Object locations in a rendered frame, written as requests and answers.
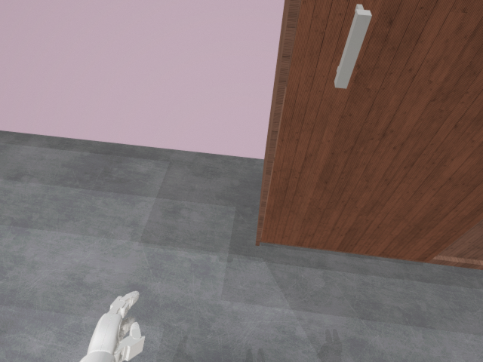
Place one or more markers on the handle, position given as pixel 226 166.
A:
pixel 354 41

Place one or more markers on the left robot hand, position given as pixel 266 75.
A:
pixel 110 330

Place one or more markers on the wardrobe door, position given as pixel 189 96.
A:
pixel 393 165
pixel 469 245

